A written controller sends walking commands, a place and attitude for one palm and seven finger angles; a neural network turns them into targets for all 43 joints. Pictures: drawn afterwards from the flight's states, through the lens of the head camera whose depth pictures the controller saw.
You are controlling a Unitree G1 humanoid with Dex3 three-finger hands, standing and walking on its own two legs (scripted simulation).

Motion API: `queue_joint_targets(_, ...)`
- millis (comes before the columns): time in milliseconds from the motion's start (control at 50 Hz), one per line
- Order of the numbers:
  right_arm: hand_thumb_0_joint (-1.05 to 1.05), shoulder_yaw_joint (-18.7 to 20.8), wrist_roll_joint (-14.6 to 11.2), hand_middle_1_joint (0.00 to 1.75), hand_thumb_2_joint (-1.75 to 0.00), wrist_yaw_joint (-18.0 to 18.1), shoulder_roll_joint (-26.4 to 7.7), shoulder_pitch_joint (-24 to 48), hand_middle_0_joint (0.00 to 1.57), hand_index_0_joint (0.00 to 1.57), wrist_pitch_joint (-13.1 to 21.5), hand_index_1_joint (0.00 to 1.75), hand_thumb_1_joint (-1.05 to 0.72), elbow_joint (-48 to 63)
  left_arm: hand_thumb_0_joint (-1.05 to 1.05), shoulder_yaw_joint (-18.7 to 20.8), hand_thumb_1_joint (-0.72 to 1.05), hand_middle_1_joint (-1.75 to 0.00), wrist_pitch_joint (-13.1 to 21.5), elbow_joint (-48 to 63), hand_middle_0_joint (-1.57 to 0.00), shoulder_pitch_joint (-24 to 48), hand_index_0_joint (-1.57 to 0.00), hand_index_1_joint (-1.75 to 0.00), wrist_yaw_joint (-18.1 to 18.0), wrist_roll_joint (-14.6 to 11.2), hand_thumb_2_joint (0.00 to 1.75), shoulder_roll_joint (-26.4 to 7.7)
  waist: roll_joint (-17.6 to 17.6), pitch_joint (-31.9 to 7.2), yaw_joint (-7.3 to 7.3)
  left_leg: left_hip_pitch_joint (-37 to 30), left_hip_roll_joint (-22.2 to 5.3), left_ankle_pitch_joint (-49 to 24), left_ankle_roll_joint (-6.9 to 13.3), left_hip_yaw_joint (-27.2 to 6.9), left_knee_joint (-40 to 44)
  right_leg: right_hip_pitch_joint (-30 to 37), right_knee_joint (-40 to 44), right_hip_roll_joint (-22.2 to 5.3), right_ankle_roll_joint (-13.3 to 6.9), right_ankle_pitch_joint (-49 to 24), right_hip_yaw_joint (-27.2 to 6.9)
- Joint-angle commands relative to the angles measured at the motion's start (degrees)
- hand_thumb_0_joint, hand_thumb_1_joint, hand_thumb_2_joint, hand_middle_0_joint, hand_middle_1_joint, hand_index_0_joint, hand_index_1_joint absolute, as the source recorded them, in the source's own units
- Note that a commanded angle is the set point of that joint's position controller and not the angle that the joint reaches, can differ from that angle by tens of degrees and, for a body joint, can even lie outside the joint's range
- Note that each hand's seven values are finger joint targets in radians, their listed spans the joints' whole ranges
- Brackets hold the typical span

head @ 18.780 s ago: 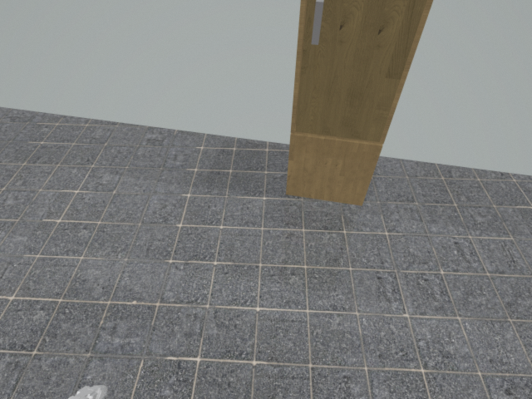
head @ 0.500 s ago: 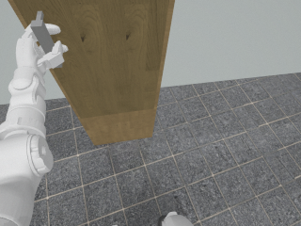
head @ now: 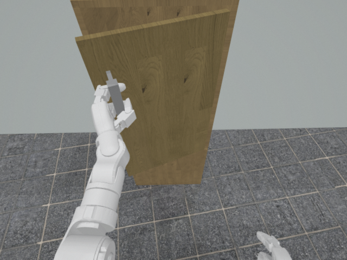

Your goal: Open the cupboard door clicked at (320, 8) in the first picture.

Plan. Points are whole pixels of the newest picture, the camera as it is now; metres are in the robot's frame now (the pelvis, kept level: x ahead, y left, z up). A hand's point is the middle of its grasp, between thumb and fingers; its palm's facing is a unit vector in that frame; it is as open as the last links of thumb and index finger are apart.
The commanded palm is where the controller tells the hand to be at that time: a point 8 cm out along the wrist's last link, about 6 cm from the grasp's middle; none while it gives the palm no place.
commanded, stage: pull the door open along its arc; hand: left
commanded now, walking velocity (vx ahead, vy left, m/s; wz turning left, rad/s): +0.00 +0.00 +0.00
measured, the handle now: (116, 97) +0.47 +0.16 +0.12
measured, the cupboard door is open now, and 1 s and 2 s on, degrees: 21 48 46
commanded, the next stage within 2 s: open thumb and fingers to let go in 0.92 s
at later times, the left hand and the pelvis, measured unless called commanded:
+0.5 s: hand (134, 113) +0.42 +0.11 +0.12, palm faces +0.47 -0.88 -0.01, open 5.9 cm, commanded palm +0.35 +0.14 +0.12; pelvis -0.02 -0.02 +0.00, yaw +0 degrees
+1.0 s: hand (173, 148) +0.32 +0.01 +0.12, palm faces +0.32 -0.95 -0.06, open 6.4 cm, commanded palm +0.28 +0.06 +0.12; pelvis -0.01 -0.02 +0.01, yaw +2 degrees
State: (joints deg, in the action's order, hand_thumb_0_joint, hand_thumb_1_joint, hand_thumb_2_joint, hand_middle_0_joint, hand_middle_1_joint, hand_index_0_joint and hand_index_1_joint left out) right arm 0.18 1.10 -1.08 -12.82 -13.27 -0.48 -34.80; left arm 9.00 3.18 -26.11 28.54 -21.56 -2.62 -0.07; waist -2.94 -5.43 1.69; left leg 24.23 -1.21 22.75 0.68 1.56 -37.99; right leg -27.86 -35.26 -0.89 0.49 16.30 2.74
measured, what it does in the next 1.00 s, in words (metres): stands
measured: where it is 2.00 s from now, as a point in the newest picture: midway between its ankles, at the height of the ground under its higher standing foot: outside the picture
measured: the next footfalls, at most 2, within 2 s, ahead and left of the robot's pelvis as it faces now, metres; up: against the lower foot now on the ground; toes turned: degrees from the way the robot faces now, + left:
none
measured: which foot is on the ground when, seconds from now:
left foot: down 0.00-1.00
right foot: down 0.00-1.00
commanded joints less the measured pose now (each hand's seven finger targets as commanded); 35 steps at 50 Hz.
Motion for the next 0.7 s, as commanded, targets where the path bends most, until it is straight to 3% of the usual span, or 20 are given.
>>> queue_joint_targets(0,0.00,2.25,2.25,0.30,-0.90,1.31,-5.51,-1.15,0.20,0.20,1.69,0.30,-0.90,3.05,0.00,-0.46,0.90,-1.35,1.51,7.84,-0.40,31.03,-0.40,-1.35,-12.38,6.64,0.90,-4.91,5.62,-17.25,1.98,-3.62,0.87,-21.98,-1.14,-1.08,3.90,11.73,1.25,1.15,-1.70,-17.70,0.80)
queue_joint_targets(40,0.00,2.13,2.78,0.30,-0.90,1.62,-5.14,-1.09,0.20,0.20,1.53,0.30,-0.90,2.48,0.00,-3.15,0.90,-1.35,1.83,4.75,-0.40,32.81,-0.40,-1.35,-13.48,8.14,0.90,-2.45,5.07,-17.00,2.60,-3.50,1.18,-21.37,-1.21,-0.95,3.59,10.71,1.06,0.98,-1.71,-17.46,0.79)
queue_joint_targets(100,0.00,2.41,3.22,0.30,-0.90,2.39,-4.98,-1.63,0.20,0.20,1.40,0.30,-0.90,1.98,0.00,-3.96,0.90,-1.35,4.27,4.03,-0.40,36.62,-0.40,-1.35,-12.73,9.46,0.90,-3.24,5.31,-19.54,3.25,-4.03,1.33,-21.60,-0.95,-0.99,2.86,11.16,0.78,0.88,-1.75,-18.44,0.37)
queue_joint_targets(160,0.00,2.31,3.14,0.30,-0.90,2.90,-4.68,-1.74,0.20,0.20,1.73,0.30,-0.90,1.73,0.00,-3.67,0.90,-1.35,6.08,2.32,-0.40,38.05,-0.40,-1.35,-11.03,8.60,0.90,-3.73,3.24,-20.25,3.09,-3.99,1.52,-21.77,-0.88,-0.72,2.57,11.78,0.57,0.76,-1.75,-19.65,0.10)
queue_joint_targets(220,0.00,2.26,2.83,0.30,-0.90,3.29,-4.89,-2.07,0.20,0.20,2.00,0.30,-0.90,1.16,0.00,-2.39,0.90,-1.35,7.30,-0.22,-0.40,38.33,-0.40,-1.35,-9.69,6.93,0.90,-4.79,4.69,-19.43,3.29,-3.02,1.59,-20.63,-0.65,-0.74,2.86,12.61,1.17,0.84,-1.60,-19.54,-0.10)
queue_joint_targets(300,0.00,2.41,2.68,0.30,-0.90,3.38,-5.24,-2.76,0.20,0.20,2.74,0.30,-0.90,0.77,0.00,-0.09,0.90,-1.35,9.10,-0.34,-0.40,38.47,-0.40,-1.35,-9.06,5.68,0.90,-6.95,5.67,-20.87,2.63,-2.26,1.87,-19.30,-0.33,-0.61,3.38,14.75,1.79,0.92,-1.46,-19.01,-0.49)
queue_joint_targets(400,0.00,2.92,2.23,0.30,-0.90,2.68,-5.53,-3.29,0.20,0.20,3.69,0.30,-0.90,1.30,0.00,-0.13,0.90,-1.35,10.62,1.52,-0.40,30.99,-0.40,-1.35,-7.99,4.55,0.90,-5.88,6.35,-21.02,0.86,-2.50,1.69,-20.47,-0.37,-0.15,4.60,17.10,2.34,1.15,-1.82,-19.75,-0.18)
queue_joint_targets(460,0.00,3.09,1.92,0.30,-0.90,2.15,-5.55,-2.71,0.20,0.20,4.33,0.30,-0.90,2.06,0.00,-1.67,0.90,-1.35,10.85,5.89,-0.40,26.21,-0.40,-1.35,-7.87,4.07,0.90,-4.11,4.13,-20.28,-0.12,-3.29,1.55,-20.39,-0.33,0.68,5.39,17.78,2.99,1.11,-2.00,-19.36,-0.37)
queue_joint_targets(500,0.00,3.25,1.86,0.30,-0.90,1.88,-5.60,-1.92,0.20,0.20,4.65,0.30,-0.90,2.77,0.00,-2.73,0.90,-1.35,10.52,8.47,-0.40,21.63,-0.40,-1.35,-8.12,4.12,0.90,-3.00,5.22,-19.55,-0.87,-3.68,1.40,-20.53,-0.24,0.76,5.99,18.67,3.64,1.10,-2.06,-19.02,-0.29)
queue_joint_targets(520,0.00,3.17,1.77,0.30,-0.90,1.69,-5.47,-1.54,0.20,0.20,4.75,0.30,-0.90,3.16,0.00,-4.30,0.90,-1.35,10.00,9.87,-0.40,18.70,-0.40,-1.35,-8.13,3.79,0.90,-1.06,5.97,-18.45,-1.10,-3.86,1.30,-20.63,-0.22,0.85,6.51,18.86,3.88,1.09,-2.06,-18.92,-0.07)
queue_joint_targets(560,0.00,3.16,1.64,0.30,-0.90,1.46,-5.36,-0.07,0.20,0.20,4.86,0.30,-0.90,3.89,0.00,-6.75,0.90,-1.35,8.98,15.10,-0.40,16.50,-0.40,-1.35,-8.60,3.78,0.90,0.97,4.11,-18.05,-1.25,-5.31,1.21,-20.05,-0.26,1.23,6.95,18.60,4.59,0.96,-2.10,-17.47,-0.28)
queue_joint_targets(680,0.00,2.85,1.73,0.30,-0.90,0.84,-3.98,4.87,0.20,0.20,4.69,0.30,-0.90,5.80,0.00,-16.54,0.90,-1.35,4.26,27.13,-0.40,6.78,-0.40,-1.35,-11.48,5.48,0.90,9.61,6.23,-14.20,-1.83,-8.44,0.65,-19.75,-0.37,0.69,8.09,18.37,6.03,0.59,-2.26,-14.16,0.49)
